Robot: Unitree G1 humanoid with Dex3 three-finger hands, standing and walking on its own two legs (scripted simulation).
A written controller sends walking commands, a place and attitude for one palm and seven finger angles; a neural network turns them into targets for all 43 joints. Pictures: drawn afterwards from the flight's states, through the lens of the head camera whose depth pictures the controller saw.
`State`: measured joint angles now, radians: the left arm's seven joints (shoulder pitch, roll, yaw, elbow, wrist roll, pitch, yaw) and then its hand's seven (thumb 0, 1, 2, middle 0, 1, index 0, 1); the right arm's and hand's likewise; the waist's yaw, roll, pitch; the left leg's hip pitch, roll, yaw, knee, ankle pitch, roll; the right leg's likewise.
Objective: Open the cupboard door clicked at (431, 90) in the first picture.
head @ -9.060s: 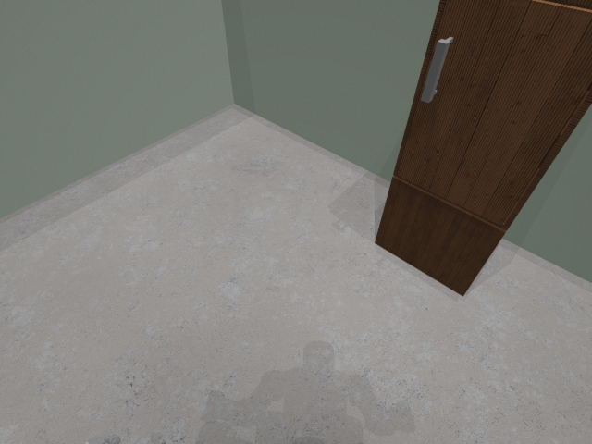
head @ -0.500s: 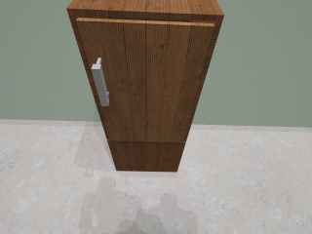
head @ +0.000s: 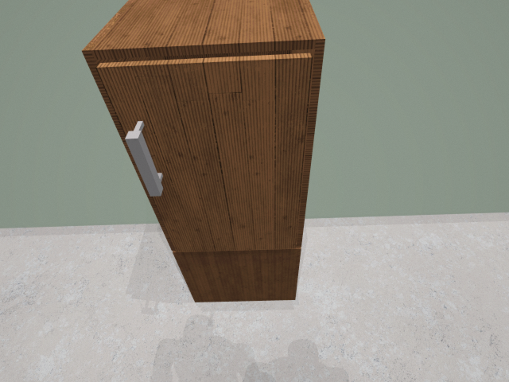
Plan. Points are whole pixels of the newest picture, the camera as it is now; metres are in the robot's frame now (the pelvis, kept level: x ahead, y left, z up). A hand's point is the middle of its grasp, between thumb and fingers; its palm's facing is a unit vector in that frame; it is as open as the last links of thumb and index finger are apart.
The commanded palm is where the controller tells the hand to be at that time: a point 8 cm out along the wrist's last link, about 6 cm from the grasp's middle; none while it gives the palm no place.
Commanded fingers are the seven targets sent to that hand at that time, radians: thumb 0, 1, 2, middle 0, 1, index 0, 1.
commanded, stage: look again from close up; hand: left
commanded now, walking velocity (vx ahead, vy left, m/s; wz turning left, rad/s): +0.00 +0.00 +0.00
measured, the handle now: (148, 159) +0.53 +0.25 +0.06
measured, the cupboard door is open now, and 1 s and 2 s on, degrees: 0 0 0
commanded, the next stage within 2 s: raise the hand with hooked fingers in 0.08 s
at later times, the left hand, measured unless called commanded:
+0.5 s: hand (142, 345) +0.18 +0.17 +0.02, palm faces +0.02 -1.00 +0.02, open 8.0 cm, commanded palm +0.11 +0.24 -0.04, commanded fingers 0.00 0.50 0.73 -0.23 -0.56 -0.23 -0.56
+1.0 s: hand (108, 355) +0.17 +0.23 -0.01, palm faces -0.01 -1.00 -0.01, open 11.0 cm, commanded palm +0.14 +0.30 +0.01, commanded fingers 0.00 -0.08 0.48 -0.27 -0.93 -0.27 -0.93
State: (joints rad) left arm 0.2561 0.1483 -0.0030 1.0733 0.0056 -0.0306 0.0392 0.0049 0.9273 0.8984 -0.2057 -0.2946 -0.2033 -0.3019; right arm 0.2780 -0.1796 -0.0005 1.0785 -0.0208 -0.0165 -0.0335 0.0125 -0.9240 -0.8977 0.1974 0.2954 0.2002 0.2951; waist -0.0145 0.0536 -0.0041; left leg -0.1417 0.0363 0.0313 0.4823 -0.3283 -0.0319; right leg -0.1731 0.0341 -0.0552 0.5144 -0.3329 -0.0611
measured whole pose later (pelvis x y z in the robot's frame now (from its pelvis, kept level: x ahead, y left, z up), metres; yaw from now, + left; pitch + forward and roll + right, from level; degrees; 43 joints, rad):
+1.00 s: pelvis -0.08 +0.04 -0.06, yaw +1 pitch +9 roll -2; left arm 0.22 0.26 0.16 0.06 -0.28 -0.16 -0.24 0.01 0.14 0.58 -0.26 -0.78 -0.26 -0.79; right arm 0.30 -0.21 0.08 0.54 0.03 -0.21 -0.08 0.01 -0.89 -0.90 0.21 0.30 0.21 0.30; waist -0.02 0.04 -0.08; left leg -0.71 0.00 0.01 0.99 -0.44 0.03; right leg -0.71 -0.01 -0.07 0.94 -0.39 -0.01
